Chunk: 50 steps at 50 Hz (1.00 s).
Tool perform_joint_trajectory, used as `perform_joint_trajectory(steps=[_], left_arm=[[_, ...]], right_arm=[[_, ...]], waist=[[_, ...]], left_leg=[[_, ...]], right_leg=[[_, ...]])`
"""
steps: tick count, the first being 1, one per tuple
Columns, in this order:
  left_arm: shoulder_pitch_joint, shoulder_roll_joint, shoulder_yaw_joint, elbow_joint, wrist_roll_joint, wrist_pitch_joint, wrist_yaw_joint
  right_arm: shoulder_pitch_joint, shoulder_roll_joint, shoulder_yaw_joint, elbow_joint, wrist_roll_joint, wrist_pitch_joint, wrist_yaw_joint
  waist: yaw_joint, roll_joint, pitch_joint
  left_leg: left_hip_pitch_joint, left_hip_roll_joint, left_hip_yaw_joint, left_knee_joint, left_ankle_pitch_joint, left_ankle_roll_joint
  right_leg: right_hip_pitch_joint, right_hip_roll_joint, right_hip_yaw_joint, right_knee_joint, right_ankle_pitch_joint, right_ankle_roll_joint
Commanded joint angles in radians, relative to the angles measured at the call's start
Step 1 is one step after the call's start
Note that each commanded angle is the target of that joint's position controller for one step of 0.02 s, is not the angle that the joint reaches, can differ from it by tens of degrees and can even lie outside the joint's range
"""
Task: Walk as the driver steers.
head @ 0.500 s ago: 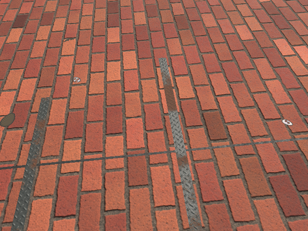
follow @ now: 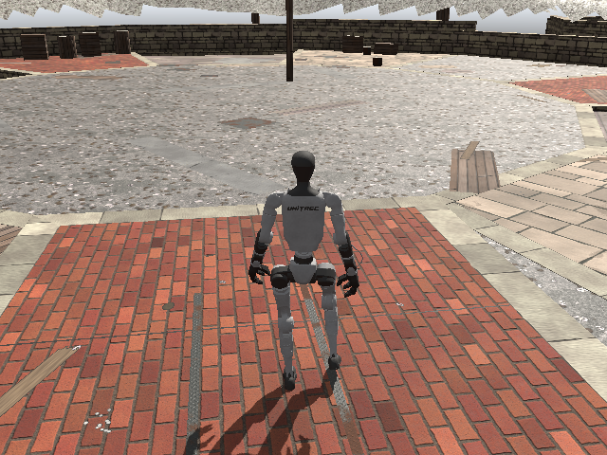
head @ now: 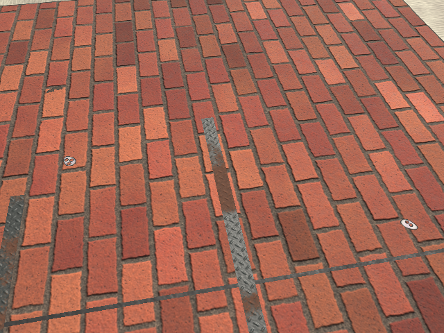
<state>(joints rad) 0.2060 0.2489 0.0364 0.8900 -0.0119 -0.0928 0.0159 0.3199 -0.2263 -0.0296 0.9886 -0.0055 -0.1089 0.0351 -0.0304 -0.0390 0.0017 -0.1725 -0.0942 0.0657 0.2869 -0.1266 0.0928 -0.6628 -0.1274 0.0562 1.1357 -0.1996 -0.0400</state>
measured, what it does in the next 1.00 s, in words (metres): walks ahead: right foot, then left foot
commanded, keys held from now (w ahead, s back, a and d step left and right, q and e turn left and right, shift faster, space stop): w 1.00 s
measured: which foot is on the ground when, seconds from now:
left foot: down 0.00-0.32, up 0.34-0.84, down 0.86-1.00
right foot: up 0.00-0.28, down 0.30-0.88, up 0.90-1.00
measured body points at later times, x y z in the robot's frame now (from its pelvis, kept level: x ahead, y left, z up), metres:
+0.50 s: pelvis +0.28 -0.08 +0.00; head +0.29 -0.10 +0.45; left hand +0.33 +0.18 -0.12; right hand +0.37 -0.35 -0.14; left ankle +0.29 +0.08 -0.66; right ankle +0.29 -0.16 -0.74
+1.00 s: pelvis +0.55 -0.01 -0.01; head +0.58 +0.00 +0.44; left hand +0.59 +0.25 -0.15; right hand +0.66 -0.27 -0.13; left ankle +0.61 +0.07 -0.74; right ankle +0.46 -0.16 -0.65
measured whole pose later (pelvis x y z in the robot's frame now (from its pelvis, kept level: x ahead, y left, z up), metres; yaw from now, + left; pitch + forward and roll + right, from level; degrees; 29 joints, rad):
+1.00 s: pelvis +0.55 -0.01 -0.01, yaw +1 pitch +2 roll +0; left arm 0.29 0.26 0.05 0.95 -0.02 -0.10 0.00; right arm 0.19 -0.24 -0.05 0.91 0.00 -0.10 0.03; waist 0.00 -0.03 0.02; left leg -0.34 -0.04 0.07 0.45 -0.14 0.07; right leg -0.43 -0.06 0.03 1.19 -0.34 -0.05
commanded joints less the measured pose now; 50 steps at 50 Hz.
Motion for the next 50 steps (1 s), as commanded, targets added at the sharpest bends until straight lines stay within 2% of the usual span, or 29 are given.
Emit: perform_joint_trajectory(steps=[1, 5, 8, 10, 12, 13, 14, 15, 16, 17, 18, 19, 20, 21, 23, 25, 28, 31, 37, 40, 41, 42, 43, 44, 45, 46, 47, 48, 50], left_arm=[[0.033, 0.045, 0.013, -0.042, 0.012, 0.003, 0.007], [-0.13, 0.028, 0.006, -0.085, 0.003, -0.008, -0.006], [-0.218, 0.033, 0.002, -0.114, -0.008, -0.011, -0.023], [-0.251, 0.044, 0.003, -0.135, -0.01, -0.017, -0.037], [-0.225, 0.066, 0.01, -0.14, -0.01, -0.026, -0.047], [-0.167, 0.086, 0.02, -0.128, -0.009, -0.03, -0.048], [-0.032, 0.123, 0.043, -0.087, -0.008, -0.033, -0.045], [0.175, 0.199, 0.07, -0.037, 0.0, -0.035, -0.037], [0.297, 0.312, 0.097, -0.013, 0.014, -0.025, -0.035], [0.31, 0.224, 0.074, -0.008, 0.012, -0.025, -0.039], [0.212, 0.164, 0.053, -0.025, 0.006, -0.027, -0.039], [0.112, 0.127, 0.04, -0.05, 0.005, -0.024, -0.039], [0.046, 0.096, 0.029, -0.06, 0.008, -0.023, -0.044], [0.017, 0.071, 0.021, -0.06, 0.014, -0.025, -0.048], [0.038, 0.073, 0.023, -0.036, 0.017, -0.03, -0.053], [0.076, 0.102, 0.031, -0.012, 0.018, -0.032, -0.045], [0.125, 0.114, 0.033, 0.011, 0.015, -0.023, -0.027], [0.163, 0.126, 0.034, 0.027, 0.008, -0.017, -0.017], [0.247, 0.138, 0.042, 0.082, -0.004, 0.004, -0.007], [0.22, 0.157, 0.051, 0.084, -0.006, 0.017, -0.001], [0.198, 0.165, 0.053, 0.079, -0.005, 0.022, -0.001], [0.182, 0.148, 0.047, 0.074, 0.0, 0.027, -0.001], [0.184, 0.119, 0.031, 0.051, 0.013, 0.027, -0.002], [0.312, -0.019, -0.008, 0.048, 0.013, 0.004, -0.016], [0.274, 0.051, 0.006, 0.063, -0.008, -0.024, -0.021], [0.174, 0.126, 0.026, 0.027, -0.033, -0.039, -0.023], [0.108, 0.132, 0.027, 0.008, -0.033, -0.042, -0.017], [0.074, 0.124, 0.034, 0.003, -0.016, -0.037, -0.009], [0.118, 0.082, 0.038, 0.011, -0.007, -0.008, -0.004]], right_arm=[[-0.041, -0.132, -0.021, -0.055, 0.002, -0.018, -0.02], [0.041, -0.16, -0.026, -0.038, 0.018, -0.005, -0.034], [0.096, -0.169, -0.029, -0.015, 0.026, 0.006, -0.035], [0.114, -0.17, -0.032, -0.004, 0.027, 0.017, -0.037], [0.104, -0.182, -0.038, -0.003, 0.027, 0.028, -0.039], [0.083, -0.189, -0.039, -0.007, 0.026, 0.033, -0.04], [0.066, -0.175, -0.033, -0.013, 0.021, 0.039, -0.039], [0.056, -0.135, -0.015, -0.037, 0.006, 0.038, -0.039], [0.162, -0.014, 0.021, -0.054, 0.003, 0.014, -0.029], [0.16, -0.065, 0.012, -0.036, 0.022, -0.014, -0.024], [0.063, -0.158, -0.012, -0.064, 0.048, -0.027, -0.02], [-0.003, -0.163, -0.015, -0.081, 0.048, -0.028, -0.024], [-0.036, -0.149, -0.019, -0.085, 0.034, -0.021, -0.031], [-0.026, -0.134, -0.025, -0.083, 0.024, -0.006, -0.036], [0.009, -0.087, -0.021, -0.073, 0.02, 0.019, -0.038], [-0.026, -0.088, -0.026, -0.089, 0.016, 0.029, -0.041], [-0.145, -0.081, -0.028, -0.131, 0.009, 0.027, -0.04], [-0.254, -0.065, -0.022, -0.161, 0.013, 0.021, -0.031], [-0.407, -0.071, -0.016, -0.219, 0.026, 0.008, -0.002], [-0.366, -0.101, -0.026, -0.221, 0.026, -0.002, 0.01], [-0.293, -0.125, -0.04, -0.202, 0.025, -0.004, 0.009], [-0.134, -0.165, -0.064, -0.151, 0.024, -0.004, 0.003], [0.058, -0.238, -0.088, -0.107, 0.014, -0.002, -0.007], [0.15, -0.315, -0.105, -0.082, 0.006, 0.004, -0.006], [0.137, -0.226, -0.078, -0.086, 0.013, 0.004, -0.006], [0.047, -0.183, -0.064, -0.1, 0.018, 0.001, -0.008], [-0.046, -0.153, -0.053, -0.122, 0.015, 0.001, -0.008], [-0.101, -0.123, -0.045, -0.128, 0.006, -0.001, -0.004], [-0.12, -0.089, -0.035, -0.116, -0.005, -0.007, 0.002]], waist=[[0.047, 0.074, 0.055], [-0.013, 0.076, 0.054], [-0.047, 0.086, 0.073], [-0.048, 0.091, 0.082], [-0.02, 0.105, 0.066], [0.019, 0.116, 0.035], [0.086, 0.106, -0.043], [0.163, 0.043, -0.193], [0.14, -0.214, -0.331], [0.15, -0.216, -0.391], [0.129, -0.145, -0.232], [0.099, -0.071, -0.15], [0.07, -0.018, -0.084], [0.037, -0.029, -0.052], [0.011, -0.041, -0.033], [0.006, -0.023, -0.007], [0.03, -0.015, 0.019], [0.063, -0.021, 0.042], [0.1, -0.021, 0.097], [0.057, -0.041, 0.06], [0.013, -0.055, 0.011], [-0.062, -0.043, -0.079], [-0.126, 0.041, -0.223], [-0.07, 0.304, -0.364], [-0.092, 0.264, -0.383], [-0.077, 0.214, -0.228], [-0.044, 0.124, -0.144], [-0.013, 0.078, -0.08], [0.041, 0.116, -0.056]], left_leg=[[-0.107, 0.279, -0.206, -0.204, 0.074, 0.171], [-0.019, 0.264, -0.158, -0.186, 0.087, 0.126], [0.074, 0.295, -0.165, -0.152, 0.06, 0.121], [0.146, 0.329, -0.18, -0.113, 0.062, 0.112], [0.19, 0.352, -0.193, -0.056, 0.119, 0.096], [0.19, 0.343, -0.181, 0.011, 0.244, 0.082], [0.168, 0.293, -0.139, 0.17, 0.405, 0.058], [0.012, 0.231, -0.081, 0.454, 0.345, 0.022], [-0.416, 0.056, -0.016, 0.856, -0.075, -0.058], [-0.556, 0.049, -0.172, 1.014, -0.42, -0.046], [-0.638, 0.113, -0.181, 1.064, -0.357, -0.024], [-0.611, 0.171, -0.152, 1.029, -0.257, -0.019], [-0.57, 0.203, -0.137, 0.962, -0.188, -0.025], [-0.508, 0.232, -0.14, 0.902, -0.14, -0.028], [-0.448, 0.235, -0.123, 0.858, -0.096, -0.042], [-0.495, 0.239, -0.118, 0.793, -0.032, -0.057], [-0.567, 0.238, -0.113, 0.617, 0.103, -0.074], [-0.532, 0.212, -0.089, 0.434, 0.224, -0.073], [-0.555, 0.184, -0.08, 0.268, 0.176, -0.044], [-0.439, 0.15, -0.052, 0.229, 0.07, -0.008], [-0.315, 0.114, -0.021, 0.22, 0.051, 0.009], [-0.102, 0.083, 0.002, 0.21, 0.064, 0.035], [0.218, 0.23, -0.166, 0.237, 0.085, 0.095], [0.583, 0.47, -0.649, 0.137, -0.1, 0.261], [0.584, 0.482, -0.8, 0.027, -0.176, 0.251], [0.453, 0.45, -0.648, 0.014, -0.146, 0.197], [0.292, 0.415, -0.513, -0.007, -0.05, 0.168], [0.153, 0.376, -0.422, -0.04, 0.033, 0.151], [0.026, 0.326, -0.323, -0.099, 0.081, 0.137]], right_leg=[[-0.019, -0.042, 0.002, -0.144, 0.163, 0.027], [0.016, 0.005, -0.038, -0.432, 0.308, 0.035], [0.017, 0.025, -0.047, -0.533, 0.28, 0.035], [0.009, 0.033, -0.043, -0.581, 0.215, 0.015], [0.07, 0.051, -0.052, -0.622, 0.134, -0.014], [0.163, 0.076, -0.075, -0.643, 0.107, -0.031], [0.34, 0.11, -0.1, -0.664, 0.101, -0.057], [0.641, 0.001, 0.02, -0.637, 0.125, -0.118], [1.039, -0.243, 0.462, -0.704, 0.021, -0.277], [1.073, -0.285, 0.693, -0.833, -0.068, -0.308], [0.943, -0.251, 0.544, -0.839, -0.067, -0.248], [0.793, -0.208, 0.394, -0.859, 0.009, -0.212], [0.661, -0.163, 0.296, -0.898, 0.078, -0.194], [0.574, -0.122, 0.219, -0.934, 0.12, -0.173], [0.499, -0.091, 0.146, -0.977, 0.205, -0.181], [0.499, -0.087, 0.097, -0.996, 0.291, -0.191], [0.538, -0.081, 0.056, -1.01, 0.325, -0.181], [0.551, -0.062, 0.013, -1.027, 0.276, -0.159], [0.718, -0.124, 0.017, -0.978, 0.258, -0.149], [0.765, -0.142, 0.013, -0.889, 0.431, -0.126], [0.755, -0.125, -0.005, -0.804, 0.598, -0.112], [0.706, -0.072, -0.043, -0.623, 0.703, -0.088], [0.499, -0.012, -0.085, -0.326, 0.496, -0.053], [0.079, 0.179, -0.081, 0.062, -0.125, 0.019], [-0.042, 0.167, 0.073, 0.205, -0.359, 0.001], [-0.114, 0.11, 0.064, 0.234, -0.296, -0.017], [-0.083, 0.052, 0.032, 0.188, -0.196, -0.021], [-0.037, 0.018, 0.018, 0.124, -0.134, -0.018], [0.072, -0.018, 0.023, 0.046, -0.076, -0.016]])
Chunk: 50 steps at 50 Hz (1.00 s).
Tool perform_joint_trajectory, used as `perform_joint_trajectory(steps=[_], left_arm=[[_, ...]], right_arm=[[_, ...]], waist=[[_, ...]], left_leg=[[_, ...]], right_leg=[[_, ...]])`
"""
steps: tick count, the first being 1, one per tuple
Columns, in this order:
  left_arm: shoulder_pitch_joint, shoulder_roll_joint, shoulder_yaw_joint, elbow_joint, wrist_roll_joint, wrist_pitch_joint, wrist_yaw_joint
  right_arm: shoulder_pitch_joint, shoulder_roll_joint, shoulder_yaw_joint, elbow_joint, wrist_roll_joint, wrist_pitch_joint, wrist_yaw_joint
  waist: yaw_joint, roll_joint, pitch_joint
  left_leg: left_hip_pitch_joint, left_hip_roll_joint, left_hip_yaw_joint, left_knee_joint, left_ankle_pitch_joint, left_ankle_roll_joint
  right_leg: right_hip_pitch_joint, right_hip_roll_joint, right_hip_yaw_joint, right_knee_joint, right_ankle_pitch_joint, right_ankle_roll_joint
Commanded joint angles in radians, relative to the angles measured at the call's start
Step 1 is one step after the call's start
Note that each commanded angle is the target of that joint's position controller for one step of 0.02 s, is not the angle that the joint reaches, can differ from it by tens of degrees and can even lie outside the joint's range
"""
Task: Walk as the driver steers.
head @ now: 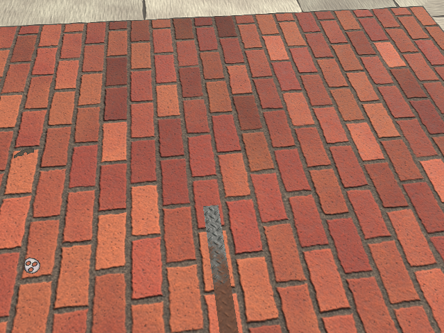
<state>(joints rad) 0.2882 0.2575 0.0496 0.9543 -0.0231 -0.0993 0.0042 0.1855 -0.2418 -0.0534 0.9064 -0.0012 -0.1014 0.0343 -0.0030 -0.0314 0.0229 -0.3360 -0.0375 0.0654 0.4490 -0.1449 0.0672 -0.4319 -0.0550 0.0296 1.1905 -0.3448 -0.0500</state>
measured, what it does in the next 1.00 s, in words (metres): walks ahead: right foot, then left foot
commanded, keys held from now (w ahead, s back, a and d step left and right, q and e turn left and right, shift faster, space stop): w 0.50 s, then w+q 0.50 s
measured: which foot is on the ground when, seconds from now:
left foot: down 0.00-0.44, up 0.46-0.98, down 1.00-1.00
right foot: up 0.00-0.40, down 0.42-1.00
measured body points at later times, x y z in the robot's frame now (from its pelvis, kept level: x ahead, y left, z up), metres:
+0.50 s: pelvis +0.27 -0.06 -0.01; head +0.31 -0.07 +0.44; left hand +0.44 +0.19 -0.11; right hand +0.26 -0.33 -0.16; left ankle +0.11 +0.08 -0.66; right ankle +0.36 -0.15 -0.74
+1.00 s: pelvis +0.54 -0.02 -0.02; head +0.57 +0.00 +0.43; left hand +0.48 +0.25 -0.16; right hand +0.78 -0.21 -0.12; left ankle +0.64 +0.09 -0.74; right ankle +0.37 -0.16 -0.73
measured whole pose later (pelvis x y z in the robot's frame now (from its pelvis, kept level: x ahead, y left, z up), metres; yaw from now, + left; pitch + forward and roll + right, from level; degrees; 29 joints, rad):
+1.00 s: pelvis +0.54 -0.02 -0.02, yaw +13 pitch +2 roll -1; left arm 0.34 0.25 0.07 0.99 -0.01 -0.05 0.03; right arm 0.06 -0.23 -0.07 0.80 0.02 -0.05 0.06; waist 0.03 0.01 0.03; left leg -0.52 0.00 0.07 0.59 -0.12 0.13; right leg 0.09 -0.05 -0.26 0.45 -0.48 0.03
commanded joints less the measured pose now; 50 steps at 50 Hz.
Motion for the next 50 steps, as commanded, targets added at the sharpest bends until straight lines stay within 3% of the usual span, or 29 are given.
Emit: perform_joint_trajectory(steps=[1, 4, 6, 10, 15, 18, 19, 20, 21, 22, 23, 24, 25, 26, 28, 30, 32, 36, 39, 43, 45, 47, 48, 49, 50], left_arm=[[0.05, 0.053, 0.024, -0.049, 0.005, 0.01, 0.009], [-0.035, 0.055, 0.028, -0.081, 0.015, 0.024, 0.014], [-0.109, 0.053, 0.03, -0.104, 0.019, 0.023, 0.012], [-0.24, 0.031, 0.02, -0.138, 0.013, 0.014, -0.001], [-0.372, 0.033, 0.01, -0.186, 0.002, 0.004, -0.028], [-0.355, 0.06, 0.016, -0.197, 0.0, -0.006, -0.043], [-0.299, 0.081, 0.026, -0.185, 0.001, -0.009, -0.044], [-0.179, 0.111, 0.045, -0.148, 0.005, -0.01, -0.04], [0.006, 0.168, 0.07, -0.093, 0.01, -0.009, -0.033], [0.158, 0.272, 0.095, -0.067, 0.031, -0.006, -0.025], [0.178, 0.235, 0.081, -0.055, 0.019, -0.001, -0.029], [0.105, 0.167, 0.058, -0.068, 0.012, -0.003, -0.03], [0.018, 0.127, 0.046, -0.09, 0.014, -0.003, -0.027], [-0.056, 0.097, 0.035, -0.101, 0.021, -0.004, -0.03], [-0.108, 0.055, 0.024, -0.097, 0.035, -0.014, -0.034], [-0.08, 0.071, 0.029, -0.072, 0.038, -0.023, -0.03], [-0.052, 0.096, 0.037, -0.055, 0.044, -0.027, -0.017], [-0.035, 0.103, 0.036, -0.043, 0.043, -0.023, 0.003], [-0.001, 0.112, 0.036, -0.029, 0.036, -0.019, 0.014], [0.072, 0.127, 0.044, 0.002, 0.025, 0.006, 0.02], [0.069, 0.142, 0.05, 0.002, 0.017, 0.021, 0.023], [0.036, 0.172, 0.058, -0.014, 0.012, 0.033, 0.03], [0.021, 0.187, 0.062, -0.021, 0.011, 0.041, 0.034], [-0.004, 0.194, 0.062, -0.031, 0.007, 0.047, 0.036], [-0.008, 0.188, 0.057, -0.049, 0.012, 0.041, 0.037]], right_arm=[[0.029, -0.082, -0.013, -0.023, -0.006, -0.016, 0.002], [0.077, -0.128, -0.025, 0.002, -0.004, -0.018, -0.016], [0.11, -0.133, -0.025, 0.014, -0.001, -0.01, -0.028], [0.166, -0.142, -0.023, 0.036, 0.009, -0.002, -0.038], [0.243, -0.152, -0.029, 0.08, 0.016, 0.016, -0.041], [0.23, -0.169, -0.039, 0.088, 0.02, 0.029, -0.047], [0.208, -0.178, -0.042, 0.083, 0.021, 0.033, -0.048], [0.182, -0.173, -0.039, 0.077, 0.022, 0.038, -0.048], [0.175, -0.143, -0.027, 0.065, 0.014, 0.039, -0.048], [0.262, -0.052, 0.002, 0.042, 0.0, 0.026, -0.041], [0.286, -0.023, 0.015, 0.056, 0.013, 0.0, -0.033], [0.204, -0.126, -0.012, 0.04, 0.039, -0.019, -0.028], [0.122, -0.143, -0.016, 0.016, 0.05, -0.027, -0.028], [0.09, -0.131, -0.018, 0.016, 0.044, -0.022, -0.034], [0.123, -0.097, -0.027, 0.032, 0.033, 0.012, -0.042], [0.14, -0.063, -0.026, 0.038, 0.035, 0.037, -0.046], [0.091, -0.068, -0.033, 0.019, 0.033, 0.046, -0.049], [0.002, -0.065, -0.039, -0.012, 0.023, 0.041, -0.035], [-0.098, -0.044, -0.027, -0.05, 0.018, 0.039, -0.019], [-0.205, -0.028, -0.014, -0.115, 0.02, 0.04, 0.005], [-0.227, -0.033, -0.015, -0.148, 0.023, 0.041, 0.019], [-0.185, -0.063, -0.029, -0.164, 0.024, 0.044, 0.029], [-0.111, -0.092, -0.044, -0.156, 0.025, 0.046, 0.03], [0.031, -0.138, -0.07, -0.126, 0.029, 0.046, 0.026], [0.2, -0.221, -0.108, -0.088, 0.027, 0.052, 0.008]], waist=[[0.022, 0.109, -0.065], [0.016, 0.084, -0.016], [-0.002, 0.077, -0.001], [-0.042, 0.087, 0.025], [-0.083, 0.09, 0.067], [-0.049, 0.111, 0.051], [-0.013, 0.124, 0.017], [0.053, 0.12, -0.053], [0.125, 0.087, -0.175], [0.119, -0.118, -0.342], [0.11, -0.25, -0.432], [0.11, -0.166, -0.302], [0.089, -0.106, -0.192], [0.055, -0.03, -0.114], [-0.001, -0.052, -0.061], [-0.015, -0.048, -0.035], [-0.012, -0.03, -0.005], [0.003, -0.024, 0.014], [0.039, -0.014, 0.048], [0.078, 0.001, 0.085], [0.069, -0.012, 0.086], [0.025, -0.053, 0.032], [-0.021, -0.075, -0.02], [-0.102, -0.066, -0.097], [-0.177, 0.004, -0.189]], left_leg=[[0.16, 0.261, -0.291, -0.284, 0.119, 0.171], [0.152, 0.263, -0.239, -0.328, 0.169, 0.183], [0.185, 0.255, -0.211, -0.337, 0.182, 0.17], [0.217, 0.224, -0.143, -0.343, 0.167, 0.134], [0.354, 0.275, -0.142, -0.291, 0.165, 0.131], [0.417, 0.31, -0.15, -0.217, 0.279, 0.109], [0.416, 0.303, -0.139, -0.157, 0.418, 0.097], [0.391, 0.264, -0.104, -0.022, 0.572, 0.076], [0.266, 0.207, -0.061, 0.204, 0.542, 0.043], [-0.104, 0.077, -0.009, 0.605, 0.158, -0.022], [-0.32, -0.023, -0.12, 0.819, -0.414, -0.039], [-0.421, 0.047, -0.183, 0.909, -0.389, -0.016], [-0.435, 0.102, -0.154, 0.892, -0.299, -0.001], [-0.39, 0.145, -0.137, 0.827, -0.217, -0.002], [-0.274, 0.189, -0.151, 0.733, -0.136, -0.005], [-0.263, 0.187, -0.158, 0.7, -0.093, -0.013], [-0.338, 0.179, -0.188, 0.633, -0.007, -0.021], [-0.386, 0.148, -0.19, 0.435, 0.198, -0.031], [-0.371, 0.141, -0.122, 0.304, 0.272, -0.029], [-0.442, 0.133, -0.073, 0.21, 0.198, -0.009], [-0.43, 0.116, -0.033, 0.187, 0.104, 0.01], [-0.298, 0.056, 0.036, 0.184, 0.001, 0.044], [-0.184, 0.015, 0.064, 0.189, -0.045, 0.066], [0.018, -0.026, 0.073, 0.131, -0.004, 0.099], [0.325, 0.03, -0.073, 0.079, 0.02, 0.152]], right_leg=[[-0.147, -0.094, 0.041, -0.037, 0.078, -0.001], [-0.231, -0.107, 0.031, -0.162, 0.184, 0.027], [-0.282, -0.105, 0.027, -0.272, 0.287, 0.04], [-0.253, -0.069, -0.008, -0.495, 0.443, 0.041], [-0.271, -0.04, -0.024, -0.631, 0.395, 0.026], [-0.201, -0.018, -0.034, -0.677, 0.292, -0.012], [-0.105, 0.01, -0.057, -0.69, 0.267, -0.029], [0.066, 0.045, -0.087, -0.711, 0.275, -0.052], [0.344, 0.008, -0.043, -0.685, 0.303, -0.092], [0.751, -0.254, 0.343, -0.695, 0.25, -0.225], [0.864, -0.362, 0.703, -0.87, 0.122, -0.309], [0.76, -0.324, 0.606, -0.89, 0.054, -0.254], [0.612, -0.286, 0.456, -0.906, 0.09, -0.214], [0.456, -0.249, 0.337, -0.946, 0.161, -0.189], [0.293, -0.196, 0.2, -1.014, 0.219, -0.155], [0.242, -0.187, 0.119, -1.056, 0.279, -0.162], [0.257, -0.189, 0.062, -1.076, 0.332, -0.16], [0.306, -0.171, -0.059, -1.088, 0.394, -0.125], [0.337, -0.172, -0.127, -1.103, 0.398, -0.106], [0.507, -0.221, -0.172, -1.044, 0.484, -0.101], [0.562, -0.243, -0.194, -0.983, 0.61, -0.091], [0.572, -0.243, -0.228, -0.86, 0.948, -0.068], [0.561, -0.237, -0.241, -0.741, 1.105, -0.056], [0.503, -0.207, -0.26, -0.551, 1.137, -0.031], [0.287, -0.163, -0.262, -0.27, 0.901, 0.013]])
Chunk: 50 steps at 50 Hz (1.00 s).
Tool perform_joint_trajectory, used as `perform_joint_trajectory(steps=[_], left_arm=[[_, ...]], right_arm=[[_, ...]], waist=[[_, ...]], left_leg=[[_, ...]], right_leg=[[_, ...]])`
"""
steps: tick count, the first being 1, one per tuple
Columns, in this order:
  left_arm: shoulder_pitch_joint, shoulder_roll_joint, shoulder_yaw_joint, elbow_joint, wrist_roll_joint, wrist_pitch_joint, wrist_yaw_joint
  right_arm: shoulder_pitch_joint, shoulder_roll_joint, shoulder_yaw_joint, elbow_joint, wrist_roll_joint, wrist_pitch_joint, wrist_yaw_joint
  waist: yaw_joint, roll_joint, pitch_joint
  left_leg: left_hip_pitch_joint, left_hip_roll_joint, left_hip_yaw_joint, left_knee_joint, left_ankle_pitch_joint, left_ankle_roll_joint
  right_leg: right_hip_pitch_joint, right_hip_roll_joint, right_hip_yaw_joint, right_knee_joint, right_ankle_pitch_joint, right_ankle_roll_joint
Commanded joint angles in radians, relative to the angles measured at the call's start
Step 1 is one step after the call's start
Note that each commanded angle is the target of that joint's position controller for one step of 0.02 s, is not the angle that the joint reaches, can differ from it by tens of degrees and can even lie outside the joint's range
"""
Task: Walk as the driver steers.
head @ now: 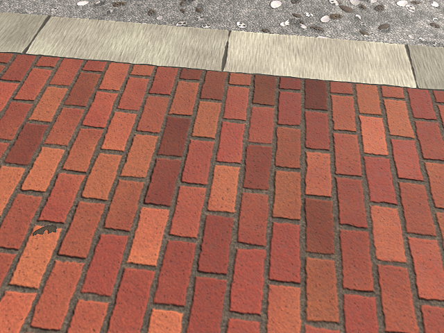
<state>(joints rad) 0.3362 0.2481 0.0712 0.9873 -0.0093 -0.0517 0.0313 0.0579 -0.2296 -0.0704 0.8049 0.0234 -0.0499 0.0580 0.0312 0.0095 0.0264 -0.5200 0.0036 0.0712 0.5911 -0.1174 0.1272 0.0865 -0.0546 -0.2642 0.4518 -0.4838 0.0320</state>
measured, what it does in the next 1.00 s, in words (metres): walks ahead: right foot, then left foot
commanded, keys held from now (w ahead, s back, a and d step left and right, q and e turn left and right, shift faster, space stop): w+q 0.52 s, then w+e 0.48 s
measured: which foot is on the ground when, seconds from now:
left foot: down 0.00-0.50, up 0.52-0.90, down 0.92-1.00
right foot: down 0.00-0.00, up 0.02-0.46, down 0.48-0.94, up 0.96-1.00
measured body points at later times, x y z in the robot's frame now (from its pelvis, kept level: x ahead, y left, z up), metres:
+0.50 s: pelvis +0.29 +0.00 +0.01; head +0.32 +0.01 +0.46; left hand +0.46 +0.30 -0.06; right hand +0.40 -0.27 -0.11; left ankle +0.13 +0.08 -0.71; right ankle +0.44 -0.08 -0.72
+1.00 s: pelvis +0.52 +0.11 +0.02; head +0.54 +0.12 +0.46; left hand +0.46 +0.38 -0.12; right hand +0.80 -0.07 -0.05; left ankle +0.56 +0.23 -0.72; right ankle +0.45 -0.06 -0.66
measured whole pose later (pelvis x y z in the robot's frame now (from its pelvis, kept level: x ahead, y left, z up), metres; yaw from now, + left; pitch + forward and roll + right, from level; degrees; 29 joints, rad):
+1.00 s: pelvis +0.52 +0.11 +0.02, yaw +13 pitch +3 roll +0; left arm 0.40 0.29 0.06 0.85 -0.03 -0.06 0.00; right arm 0.08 -0.24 -0.04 0.66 0.00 -0.10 0.01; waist 0.07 -0.02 0.00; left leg -0.40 0.00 0.00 0.53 -0.18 0.02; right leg -0.30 0.01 0.10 0.94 -0.48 -0.02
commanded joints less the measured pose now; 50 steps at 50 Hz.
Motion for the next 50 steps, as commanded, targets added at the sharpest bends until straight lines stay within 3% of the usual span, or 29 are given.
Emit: perform_joint_trajectory(steps=[1, 2, 3, 4, 5, 6, 9, 11, 15, 20, 22, 23, 24, 25, 26, 27, 28, 29, 30, 33, 35, 37, 42, 45, 46, 47, 48, 49, 50], left_arm=[[0.033, 0.038, -0.013, -0.129, 0.034, -0.036, -0.014], [-0.039, 0.082, -0.012, -0.153, -0.005, -0.087, -0.031], [-0.146, 0.13, 0.002, -0.185, -0.041, -0.113, -0.04], [-0.172, 0.127, -0.001, -0.191, -0.036, -0.122, -0.037], [-0.179, 0.132, 0.008, -0.182, -0.009, -0.119, -0.029], [-0.161, 0.144, 0.018, -0.182, 0.004, -0.105, -0.025], [-0.154, 0.113, 0.019, -0.199, 0.019, -0.067, -0.021], [-0.231, 0.097, 0.013, -0.229, 0.026, -0.059, -0.016], [-0.374, 0.069, -0.001, -0.274, 0.015, -0.064, -0.028], [-0.431, 0.122, 0.01, -0.316, 0.001, -0.083, -0.047], [-0.372, 0.144, 0.02, -0.307, -0.001, -0.095, -0.051], [-0.281, 0.165, 0.032, -0.284, 0.005, -0.101, -0.047], [-0.14, 0.208, 0.047, -0.264, 0.023, -0.105, -0.041], [0.01, 0.287, 0.068, -0.246, 0.041, -0.096, -0.034], [0.033, 0.263, 0.063, -0.226, 0.018, -0.084, -0.042], [-0.011, 0.172, 0.039, -0.239, 0.004, -0.079, -0.043], [-0.046, 0.134, 0.027, -0.238, 0.008, -0.069, -0.044], [-0.088, 0.126, 0.02, -0.233, 0.017, -0.062, -0.049], [-0.114, 0.11, 0.01, -0.231, 0.022, -0.061, -0.052], [-0.115, 0.12, 0.01, -0.221, 0.007, -0.064, -0.057], [-0.1, 0.16, 0.022, -0.215, -0.004, -0.06, -0.05], [-0.077, 0.185, 0.03, -0.207, -0.012, -0.051, -0.042], [0.023, 0.198, 0.033, -0.18, -0.025, -0.028, -0.037], [0.026, 0.181, 0.026, -0.18, -0.021, -0.016, -0.029], [0.011, 0.141, 0.013, -0.192, -0.013, -0.019, -0.029], [0.007, 0.063, -0.013, -0.222, 0.013, -0.024, -0.028], [0.098, 0.051, -0.018, -0.258, -0.022, -0.04, -0.026], [0.072, 0.149, 0.006, -0.237, -0.035, -0.038, -0.022], [0.009, 0.171, 0.015, -0.247, -0.033, -0.033, -0.024]], right_arm=[[0.359, -0.339, -0.109, 0.022, 0.01, -0.001, -0.03], [0.393, -0.286, -0.086, 0.001, -0.004, -0.01, -0.03], [0.364, -0.223, -0.069, 0.002, -0.016, -0.018, -0.033], [0.291, -0.181, -0.058, -0.013, -0.009, -0.025, -0.033], [0.21, -0.147, -0.047, -0.035, -0.008, -0.026, -0.032], [0.165, -0.123, -0.037, -0.053, -0.015, -0.028, -0.035], [0.166, -0.158, -0.042, -0.065, -0.01, -0.03, -0.049], [0.199, -0.191, -0.05, -0.063, -0.008, -0.03, -0.064], [0.257, -0.191, -0.051, -0.055, -0.002, -0.017, -0.074], [0.308, -0.182, -0.049, -0.042, 0.005, -0.005, -0.078], [0.292, -0.186, -0.05, -0.052, 0.0, 0.001, -0.083], [0.274, -0.168, -0.043, -0.064, -0.002, 0.002, -0.083], [0.252, -0.122, -0.026, -0.086, -0.011, -0.002, -0.077], [0.343, -0.069, -0.011, -0.109, 0.0, -0.01, -0.079], [0.405, -0.102, -0.005, -0.12, 0.016, -0.017, -0.078], [0.365, -0.178, -0.022, -0.096, 0.019, -0.015, -0.076], [0.285, -0.183, -0.022, -0.102, 0.006, -0.013, -0.073], [0.226, -0.165, -0.02, -0.121, -0.008, -0.017, -0.071], [0.207, -0.153, -0.023, -0.129, -0.016, -0.019, -0.069], [0.212, -0.102, -0.01, -0.137, -0.021, -0.024, -0.063], [0.141, -0.081, 0.004, -0.162, -0.031, -0.033, -0.061], [0.068, -0.067, 0.015, -0.177, -0.027, -0.042, -0.055], [-0.045, -0.109, 0.007, -0.21, -0.006, -0.056, -0.041], [0.052, -0.152, -0.018, -0.184, -0.008, -0.066, -0.046], [0.16, -0.192, -0.035, -0.167, -0.02, -0.068, -0.056], [0.334, -0.269, -0.054, -0.148, -0.034, -0.063, -0.067], [0.369, -0.308, -0.063, -0.123, -0.039, -0.047, -0.059], [0.333, -0.224, -0.044, -0.13, -0.028, -0.048, -0.054], [0.291, -0.173, -0.028, -0.134, -0.023, -0.05, -0.054]], waist=[[-0.11, 0.232, -0.279], [-0.145, 0.166, -0.411], [-0.167, 0.117, -0.29], [-0.127, 0.038, -0.201], [-0.08, -0.018, -0.134], [-0.041, -0.011, -0.112], [-0.006, 0.002, -0.069], [-0.025, 0.016, -0.04], [-0.085, 0.064, -0.022], [-0.098, 0.092, -0.028], [-0.059, 0.123, -0.042], [-0.01, 0.124, -0.084], [0.058, 0.079, -0.2], [0.058, -0.137, -0.355], [0.033, -0.353, -0.391], [0.048, -0.216, -0.252], [0.051, -0.117, -0.144], [0.028, -0.072, -0.067], [-0.001, -0.079, -0.031], [-0.035, -0.11, -0.032], [-0.023, -0.096, -0.034], [-0.003, -0.091, -0.034], [0.029, -0.111, -0.029], [-0.042, -0.113, -0.066], [-0.1, -0.092, -0.126], [-0.164, 0.079, -0.27], [-0.113, 0.363, -0.33], [-0.126, 0.216, -0.225], [-0.121, 0.157, -0.135]], left_leg=[[0.877, 0.258, -0.614, -0.112, -0.088, 0.272], [0.968, 0.345, -0.915, -0.277, -0.16, 0.331], [0.903, 0.306, -0.761, -0.29, -0.094, 0.266], [0.754, 0.262, -0.621, -0.287, -0.017, 0.224], [0.589, 0.223, -0.523, -0.303, 0.079, 0.196], [0.48, 0.197, -0.467, -0.327, 0.147, 0.187], [0.331, 0.163, -0.396, -0.374, 0.226, 0.187], [0.285, 0.134, -0.35, -0.385, 0.241, 0.171], [0.245, 0.072, -0.307, -0.359, 0.126, 0.102], [0.374, 0.127, -0.439, -0.251, 0.043, 0.077], [0.405, 0.135, -0.484, -0.182, 0.087, 0.062], [0.389, 0.096, -0.471, -0.102, 0.149, 0.038], [0.295, 0.043, -0.414, 0.11, 0.127, 0.004], [-0.016, -0.09, -0.273, 0.452, -0.141, -0.073], [-0.229, -0.076, -0.249, 0.649, -0.486, -0.091], [-0.288, -0.02, -0.275, 0.729, -0.411, -0.097], [-0.274, 0.011, -0.235, 0.73, -0.331, -0.098], [-0.247, 0.033, -0.211, 0.679, -0.281, -0.094], [-0.21, 0.065, -0.2, 0.62, -0.247, -0.089], [-0.133, 0.088, -0.144, 0.458, -0.214, -0.101], [-0.105, 0.086, -0.121, 0.298, -0.139, -0.118], [-0.031, 0.06, -0.107, 0.136, -0.021, -0.132], [0.088, 0.01, -0.113, -0.055, 0.075, -0.144], [0.306, 0.006, -0.103, -0.152, 0.046, -0.106], [0.478, 0.076, -0.16, -0.151, 0.027, -0.069], [0.727, 0.289, -0.361, -0.143, 0.027, -0.008], [0.855, 0.453, -0.741, -0.253, -0.206, 0.121], [0.769, 0.41, -0.725, -0.293, -0.335, 0.109], [0.678, 0.369, -0.582, -0.304, -0.303, 0.076]], right_leg=[[-0.703, 0.037, 0.087, 0.847, 0.081, -0.005], [-0.844, 0.1, 0.327, 0.993, -0.105, -0.018], [-0.935, 0.039, 0.364, 0.984, -0.022, -0.049], [-0.911, -0.009, 0.357, 0.894, 0.07, -0.065], [-0.839, -0.041, 0.348, 0.802, 0.115, -0.058], [-0.758, -0.064, 0.352, 0.746, 0.143, -0.049], [-0.694, -0.066, 0.327, 0.6, 0.19, -0.005], [-0.704, -0.046, 0.309, 0.458, 0.304, 0.022], [-0.619, 0.023, 0.295, 0.159, 0.559, 0.021], [-0.584, 0.049, 0.336, 0.029, 0.51, -0.007], [-0.507, 0.056, 0.329, -0.001, 0.432, -0.035], [-0.377, 0.057, 0.315, -0.036, 0.439, -0.061], [-0.137, -0.053, 0.403, -0.001, 0.432, -0.119], [0.236, -0.275, 0.746, -0.023, 0.306, -0.246], [0.312, -0.394, 1.072, -0.119, 0.1, -0.317], [0.195, -0.348, 0.988, -0.15, -0.016, -0.286], [0.052, -0.292, 0.831, -0.162, 0.029, -0.249], [-0.086, -0.244, 0.741, -0.192, 0.124, -0.244], [-0.171, -0.209, 0.678, -0.216, 0.217, -0.245], [-0.258, -0.158, 0.579, -0.261, 0.405, -0.272], [-0.275, -0.145, 0.527, -0.273, 0.48, -0.277], [-0.307, -0.117, 0.474, -0.271, 0.492, -0.259], [-0.283, -0.137, 0.52, -0.217, 0.407, -0.227], [-0.313, -0.107, 0.541, -0.101, 0.363, -0.174], [-0.389, -0.05, 0.502, 0.052, 0.369, -0.137], [-0.556, 0.034, 0.397, 0.387, 0.132, -0.086], [-0.833, 0.087, 0.343, 0.642, -0.127, -0.065], [-0.908, 0.028, 0.398, 0.763, -0.07, -0.06], [-0.929, 0.002, 0.39, 0.786, 0.018, -0.061]])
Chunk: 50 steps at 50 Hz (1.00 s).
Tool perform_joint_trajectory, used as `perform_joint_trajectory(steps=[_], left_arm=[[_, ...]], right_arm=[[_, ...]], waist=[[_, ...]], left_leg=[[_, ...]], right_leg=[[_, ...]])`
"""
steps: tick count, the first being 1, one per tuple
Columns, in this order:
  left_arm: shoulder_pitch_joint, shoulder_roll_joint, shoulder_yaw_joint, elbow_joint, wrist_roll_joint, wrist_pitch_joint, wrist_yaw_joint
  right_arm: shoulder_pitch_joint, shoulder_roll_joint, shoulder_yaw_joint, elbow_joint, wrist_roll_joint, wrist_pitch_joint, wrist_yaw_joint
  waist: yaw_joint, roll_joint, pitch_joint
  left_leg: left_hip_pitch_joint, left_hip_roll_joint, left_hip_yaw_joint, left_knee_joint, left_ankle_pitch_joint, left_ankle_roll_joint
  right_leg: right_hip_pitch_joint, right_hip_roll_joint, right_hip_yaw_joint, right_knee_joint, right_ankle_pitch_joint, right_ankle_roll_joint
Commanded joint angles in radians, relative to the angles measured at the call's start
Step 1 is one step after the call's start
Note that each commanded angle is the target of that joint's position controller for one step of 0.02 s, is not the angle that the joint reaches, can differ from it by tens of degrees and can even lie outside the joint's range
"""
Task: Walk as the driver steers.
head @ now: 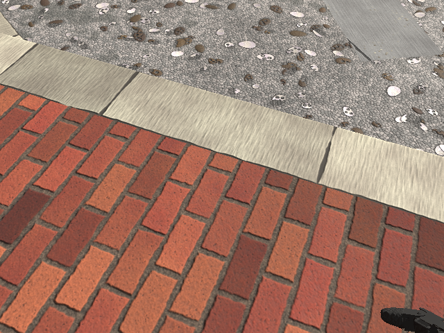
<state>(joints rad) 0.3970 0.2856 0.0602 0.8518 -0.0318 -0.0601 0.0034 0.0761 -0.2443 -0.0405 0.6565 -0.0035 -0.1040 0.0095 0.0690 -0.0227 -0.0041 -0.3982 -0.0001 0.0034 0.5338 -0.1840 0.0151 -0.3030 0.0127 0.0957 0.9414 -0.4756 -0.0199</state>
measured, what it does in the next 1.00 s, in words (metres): walks ahead, turning right: right foot, then left foot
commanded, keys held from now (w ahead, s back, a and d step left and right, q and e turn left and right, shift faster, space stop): w+e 0.58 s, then w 0.42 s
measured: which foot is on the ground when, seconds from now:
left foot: down 0.00-0.44, up 0.46-0.92, down 0.94-1.00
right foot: up 0.00-0.40, down 0.42-0.96, up 0.98-1.00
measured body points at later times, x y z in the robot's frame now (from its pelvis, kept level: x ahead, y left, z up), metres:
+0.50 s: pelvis +0.24 -0.08 -0.01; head +0.28 -0.11 +0.43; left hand +0.51 +0.11 -0.10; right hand +0.21 -0.38 -0.14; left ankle +0.12 +0.12 -0.64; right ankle +0.30 -0.18 -0.73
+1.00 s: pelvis +0.53 -0.15 -0.01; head +0.55 -0.15 +0.44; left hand +0.68 +0.10 -0.13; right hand +0.60 -0.46 -0.08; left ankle +0.66 -0.10 -0.73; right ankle +0.32 -0.18 -0.69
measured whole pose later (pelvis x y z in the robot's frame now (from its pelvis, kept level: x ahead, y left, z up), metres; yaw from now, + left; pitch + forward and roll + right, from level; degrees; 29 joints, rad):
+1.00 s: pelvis +0.53 -0.15 -0.01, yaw -27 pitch +3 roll +0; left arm 0.38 0.30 0.06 0.79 -0.01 -0.04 0.01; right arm 0.08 -0.28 -0.04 0.70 0.00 -0.12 0.04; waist 0.05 -0.02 0.01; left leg -0.47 -0.03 0.03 0.55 -0.14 0.04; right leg -0.15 0.07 0.13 0.83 -0.50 -0.04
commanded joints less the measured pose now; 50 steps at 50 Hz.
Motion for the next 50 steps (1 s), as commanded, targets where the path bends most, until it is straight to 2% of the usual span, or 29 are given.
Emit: perform_joint_trajectory(steps=[1, 2, 4, 6, 9, 12, 15, 17, 19, 20, 21, 22, 23, 24, 25, 26, 27, 28, 31, 34, 36, 39, 42, 45, 46, 47, 48, 49, 50], left_arm=[[-0.067, 0.116, 0.027, -0.107, -0.005, -0.015, 0.004], [-0.085, 0.105, 0.03, -0.115, 0.004, -0.007, 0.002], [-0.095, 0.069, 0.026, -0.128, 0.002, 0.012, -0.007], [-0.122, 0.051, 0.023, -0.15, 0.006, 0.021, -0.011], [-0.186, 0.034, 0.014, -0.182, 0.01, 0.024, -0.022], [-0.284, 0.023, 0.004, -0.215, 0.012, 0.02, -0.042], [-0.362, 0.035, 0.004, -0.257, 0.01, 0.023, -0.058], [-0.386, 0.053, 0.01, -0.281, 0.011, 0.026, -0.066], [-0.326, 0.089, 0.03, -0.283, 0.015, 0.031, -0.067], [-0.199, 0.125, 0.053, -0.253, 0.013, 0.033, -0.063], [-0.028, 0.193, 0.089, -0.205, 0.01, 0.04, -0.047], [0.026, 0.32, 0.116, -0.197, 0.003, 0.044, -0.027], [0.026, 0.316, 0.101, -0.238, 0.005, 0.027, -0.034], [0.017, 0.237, 0.077, -0.229, 0.014, 0.013, -0.043], [-0.023, 0.206, 0.067, -0.223, 0.015, 0.004, -0.043], [-0.096, 0.172, 0.055, -0.234, 0.015, 0.002, -0.04], [-0.152, 0.142, 0.045, -0.249, 0.024, 0.001, -0.037], [-0.18, 0.133, 0.041, -0.264, 0.032, 0.001, -0.033], [-0.17, 0.137, 0.041, -0.249, 0.029, -0.01, -0.019], [-0.12, 0.136, 0.038, -0.214, 0.025, -0.011, -0.004], [-0.091, 0.139, 0.037, -0.194, 0.021, -0.01, 0.0], [-0.044, 0.155, 0.039, -0.163, 0.017, -0.011, -0.001], [-0.002, 0.158, 0.041, -0.134, 0.015, -0.002, 0.001], [-0.002, 0.168, 0.046, -0.12, 0.016, 0.012, 0.007], [-0.023, 0.17, 0.045, -0.123, 0.015, 0.016, 0.007], [-0.034, 0.15, 0.036, -0.129, 0.019, 0.018, 0.007], [-0.042, 0.109, 0.017, -0.155, 0.037, 0.017, 0.009], [0.107, 0.023, -0.006, -0.156, 0.019, -0.001, 0.005], [0.056, 0.105, 0.004, -0.147, 0.01, -0.013, 0.002]], right_arm=[[0.212, -0.13, -0.046, 0.013, 0.0, 0.003, -0.001], [0.167, -0.104, -0.04, 0.018, -0.003, 0.002, 0.001], [0.133, -0.102, -0.043, 0.03, -0.008, -0.006, 0.001], [0.139, -0.121, -0.053, 0.047, -0.008, -0.014, -0.004], [0.153, -0.15, -0.064, 0.072, -0.008, -0.011, -0.014], [0.171, -0.18, -0.072, 0.09, 0.0, -0.003, -0.02], [0.208, -0.211, -0.083, 0.113, 0.016, 0.009, -0.022], [0.22, -0.23, -0.09, 0.125, 0.026, 0.022, -0.022], [0.214, -0.264, -0.099, 0.126, 0.034, 0.035, -0.026], [0.203, -0.268, -0.098, 0.124, 0.038, 0.045, -0.028], [0.223, -0.239, -0.085, 0.12, 0.029, 0.044, -0.033], [0.299, -0.122, -0.046, 0.072, -0.02, 0.031, -0.026], [0.276, -0.111, -0.027, 0.043, -0.006, -0.008, -0.014], [0.148, -0.195, -0.049, 0.019, 0.038, -0.029, -0.004], [0.112, -0.186, -0.044, 0.007, 0.044, -0.04, -0.005], [0.116, -0.181, -0.044, 0.021, 0.019, -0.041, -0.015], [0.135, -0.192, -0.052, 0.029, 0.002, -0.032, -0.02], [0.15, -0.193, -0.055, 0.031, -0.002, -0.018, -0.019], [0.152, -0.152, -0.047, 0.038, -0.012, 0.009, -0.018], [0.054, -0.117, -0.031, 0.018, -0.013, 0.009, -0.014], [-0.014, -0.103, -0.023, 0.007, -0.005, 0.004, -0.005], [-0.1, -0.106, -0.019, -0.015, 0.009, -0.005, 0.011], [-0.146, -0.124, -0.022, -0.039, 0.01, -0.016, 0.027], [-0.097, -0.142, -0.029, -0.036, 0.01, -0.022, 0.034], [-0.025, -0.158, -0.04, -0.019, 0.008, -0.024, 0.031], [0.103, -0.194, -0.058, 0.015, 0.002, -0.026, 0.025], [0.279, -0.252, -0.071, 0.037, -0.011, -0.026, 0.018], [0.357, -0.312, -0.09, 0.074, -0.007, -0.017, 0.024], [0.368, -0.216, -0.065, 0.077, 0.022, -0.013, 0.027]], waist=[[-0.128, 0.134, -0.06], [-0.105, 0.138, -0.019], [-0.076, 0.151, 0.012], [-0.068, 0.116, 0.017], [-0.077, 0.087, 0.026], [-0.111, 0.079, 0.051], [-0.131, 0.078, 0.077], [-0.126, 0.084, 0.08], [-0.076, 0.115, 0.021], [0.001, 0.106, -0.048], [0.076, 0.069, -0.139], [0.019, -0.199, -0.219], [0.016, -0.209, -0.403], [0.062, -0.084, -0.307], [0.034, -0.064, -0.187], [-0.015, -0.001, -0.114], [-0.058, -0.016, -0.081], [-0.083, -0.034, -0.071], [-0.096, -0.026, -0.055], [-0.057, -0.035, -0.023], [-0.024, -0.048, -0.007], [0.015, -0.052, 0.034], [0.028, -0.052, 0.057], [-0.006, -0.082, 0.044], [-0.051, -0.085, 0.004], [-0.113, -0.067, -0.093], [-0.183, 0.023, -0.247], [-0.126, 0.325, -0.363], [-0.167, 0.246, -0.319]], left_leg=[[0.461, 0.327, -0.412, -0.274, -0.14, 0.17], [0.393, 0.298, -0.335, -0.302, -0.06, 0.168], [0.301, 0.272, -0.217, -0.353, 0.061, 0.163], [0.291, 0.276, -0.138, -0.375, 0.172, 0.176], [0.305, 0.269, -0.027, -0.386, 0.244, 0.173], [0.309, 0.257, 0.068, -0.387, 0.244, 0.149], [0.371, 0.282, 0.113, -0.371, 0.244, 0.127], [0.429, 0.3, 0.14, -0.319, 0.343, 0.108], [0.458, 0.294, 0.179, -0.165, 0.68, 0.086], [0.431, 0.266, 0.212, 0.012, 0.797, 0.064], [0.281, 0.225, 0.23, 0.258, 0.712, 0.025], [-0.141, 0.104, 0.22, 0.648, -0.04, -0.042], [-0.338, -0.029, -0.028, 0.847, -0.434, -0.054], [-0.44, 0.024, -0.097, 0.876, -0.352, -0.031], [-0.454, 0.061, -0.083, 0.812, -0.264, -0.011], [-0.395, 0.1, -0.083, 0.729, -0.196, -0.011], [-0.312, 0.127, -0.089, 0.66, -0.152, -0.016], [-0.254, 0.134, -0.091, 0.63, -0.126, -0.022], [-0.226, 0.124, -0.062, 0.521, -0.043, -0.059], [-0.241, 0.113, -0.053, 0.318, 0.152, -0.077], [-0.208, 0.09, -0.046, 0.178, 0.272, -0.072], [-0.186, 0.067, -0.04, 0.063, 0.331, -0.056], [-0.236, 0.055, -0.044, -0.005, 0.253, -0.022], [-0.167, 0.03, -0.021, -0.045, 0.129, 0.021], [-0.056, 0.002, 0.009, -0.075, 0.121, 0.044], [0.148, 0.011, 0.006, -0.072, 0.166, 0.08], [0.44, 0.177, -0.179, -0.036, 0.203, 0.152], [0.778, 0.382, -0.63, -0.117, -0.003, 0.313], [0.77, 0.379, -0.742, -0.212, -0.224, 0.291]], right_leg=[[-0.501, -0.094, 0.019, 0.284, 0.082, -0.001], [-0.485, -0.115, 0.017, 0.249, 0.13, 0.006], [-0.427, -0.141, 0.008, 0.218, 0.189, 0.017], [-0.439, -0.145, 0.006, 0.18, 0.246, 0.031], [-0.444, -0.145, -0.007, 0.033, 0.37, 0.04], [-0.39, -0.128, -0.057, -0.139, 0.491, 0.023], [-0.375, -0.117, -0.094, -0.235, 0.464, -0.007], [-0.357, -0.095, -0.126, -0.274, 0.387, -0.038], [-0.222, -0.025, -0.19, -0.289, 0.283, -0.081], [-0.049, 0.028, -0.22, -0.341, 0.304, -0.111], [0.234, 0.05, -0.183, -0.366, 0.35, -0.15], [0.588, -0.214, 0.272, -0.393, 0.337, -0.286], [0.72, -0.356, 0.748, -0.596, 0.135, -0.418], [0.667, -0.337, 0.65, -0.649, 0.13, -0.35], [0.53, -0.3, 0.518, -0.645, 0.185, -0.315], [0.376, -0.256, 0.409, -0.644, 0.278, -0.283], [0.252, -0.222, 0.332, -0.658, 0.376, -0.267], [0.177, -0.2, 0.302, -0.682, 0.418, -0.265], [0.092, -0.174, 0.207, -0.717, 0.553, -0.274], [0.093, -0.141, 0.128, -0.727, 0.578, -0.237], [0.095, -0.125, 0.1, -0.728, 0.512, -0.209], [0.126, -0.157, 0.125, -0.728, 0.425, -0.204], [0.247, -0.207, 0.17, -0.674, 0.467, -0.202], [0.32, -0.233, 0.191, -0.607, 0.624, -0.175], [0.318, -0.207, 0.168, -0.532, 0.782, -0.158], [0.275, -0.151, 0.121, -0.377, 0.881, -0.13], [0.102, -0.083, 0.071, -0.094, 0.675, -0.092], [-0.29, 0.085, 0.005, 0.257, 0.019, -0.012], [-0.429, 0.049, 0.09, 0.354, -0.095, -0.013]])
Velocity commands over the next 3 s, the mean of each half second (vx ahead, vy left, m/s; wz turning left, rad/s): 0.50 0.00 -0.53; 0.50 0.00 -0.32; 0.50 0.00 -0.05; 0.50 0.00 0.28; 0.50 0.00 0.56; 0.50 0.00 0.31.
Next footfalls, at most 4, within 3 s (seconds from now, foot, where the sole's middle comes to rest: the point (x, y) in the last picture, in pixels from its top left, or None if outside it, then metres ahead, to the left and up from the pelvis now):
0.42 right None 0.34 -0.19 -0.77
0.94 left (277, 270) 0.69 -0.12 -0.77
1.48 right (377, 237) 0.84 -0.46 -0.77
2.02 left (333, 154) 1.21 -0.35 -0.77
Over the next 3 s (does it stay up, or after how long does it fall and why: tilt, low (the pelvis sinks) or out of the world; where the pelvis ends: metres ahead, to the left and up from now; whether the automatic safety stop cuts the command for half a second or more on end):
stays up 1.55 -0.58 -0.15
